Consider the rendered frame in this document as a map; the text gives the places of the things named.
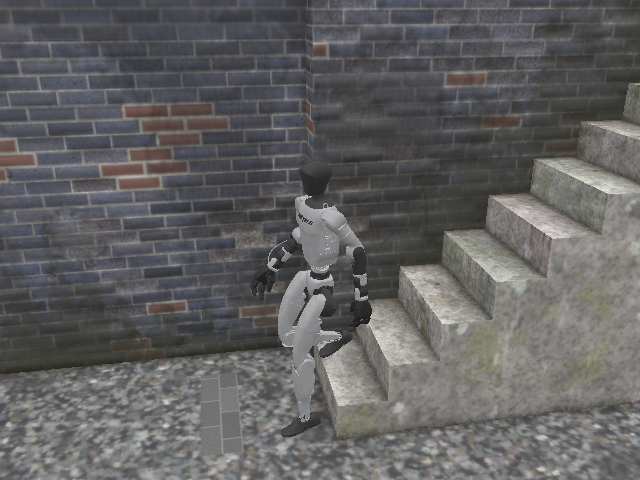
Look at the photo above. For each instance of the stairs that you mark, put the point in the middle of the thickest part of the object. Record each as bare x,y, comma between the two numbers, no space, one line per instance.
537,313

